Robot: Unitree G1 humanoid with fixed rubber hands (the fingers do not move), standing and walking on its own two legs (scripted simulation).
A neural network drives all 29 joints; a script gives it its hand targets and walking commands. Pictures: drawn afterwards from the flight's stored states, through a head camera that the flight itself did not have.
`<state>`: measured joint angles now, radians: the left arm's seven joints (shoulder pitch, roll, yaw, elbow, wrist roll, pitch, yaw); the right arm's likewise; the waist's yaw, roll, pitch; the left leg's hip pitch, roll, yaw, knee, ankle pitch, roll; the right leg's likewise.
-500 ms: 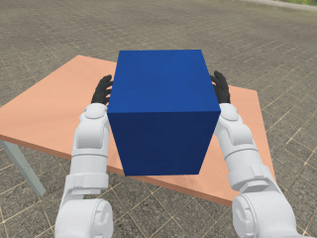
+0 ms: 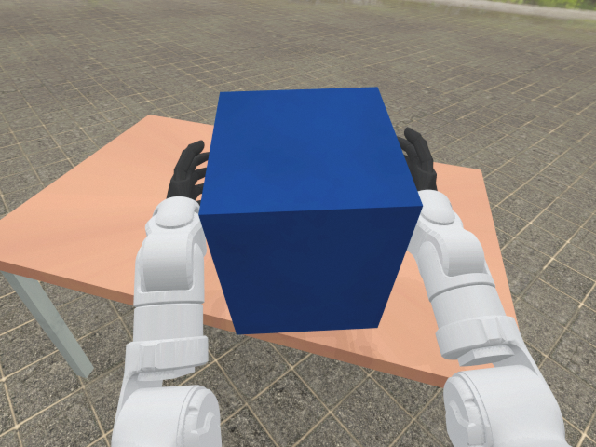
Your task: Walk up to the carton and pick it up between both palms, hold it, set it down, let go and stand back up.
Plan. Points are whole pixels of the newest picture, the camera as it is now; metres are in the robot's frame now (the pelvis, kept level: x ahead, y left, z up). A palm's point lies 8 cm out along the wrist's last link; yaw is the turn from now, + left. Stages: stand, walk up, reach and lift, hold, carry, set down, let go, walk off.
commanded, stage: hold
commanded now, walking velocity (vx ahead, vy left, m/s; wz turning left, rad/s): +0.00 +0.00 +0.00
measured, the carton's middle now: (303, 217) +0.38 -0.01 +0.17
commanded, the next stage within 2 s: none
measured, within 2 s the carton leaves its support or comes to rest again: neither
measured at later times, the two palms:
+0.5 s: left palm (183, 197) +0.38 +0.15 +0.20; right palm (412, 185) +0.38 -0.15 +0.22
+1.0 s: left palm (179, 200) +0.37 +0.15 +0.21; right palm (412, 185) +0.38 -0.14 +0.22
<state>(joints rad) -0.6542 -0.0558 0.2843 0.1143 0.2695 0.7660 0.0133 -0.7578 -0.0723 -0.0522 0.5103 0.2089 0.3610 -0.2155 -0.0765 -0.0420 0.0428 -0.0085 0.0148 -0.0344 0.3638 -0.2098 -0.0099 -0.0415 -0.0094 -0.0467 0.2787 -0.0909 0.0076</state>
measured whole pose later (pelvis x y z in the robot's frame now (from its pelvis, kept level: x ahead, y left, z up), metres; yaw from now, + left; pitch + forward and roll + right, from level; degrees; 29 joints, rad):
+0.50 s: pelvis +0.01 +0.00 +0.00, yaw +1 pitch -8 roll -1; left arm -0.65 -0.03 0.29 0.14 0.27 0.76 -0.02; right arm -0.77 -0.07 -0.03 0.52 0.24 0.39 -0.24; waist -0.10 -0.04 0.02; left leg -0.02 0.02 -0.06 0.37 -0.22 -0.01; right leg -0.03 -0.01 -0.06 0.27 -0.11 0.01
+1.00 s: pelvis +0.00 +0.00 +0.00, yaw +1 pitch -8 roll -1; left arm -0.65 -0.04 0.29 0.09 0.28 0.80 -0.02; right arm -0.77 -0.06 -0.05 0.48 0.22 0.41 -0.23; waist -0.09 -0.04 0.03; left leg -0.01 0.01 -0.05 0.36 -0.21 -0.02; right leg -0.04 -0.01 -0.05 0.27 -0.10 0.00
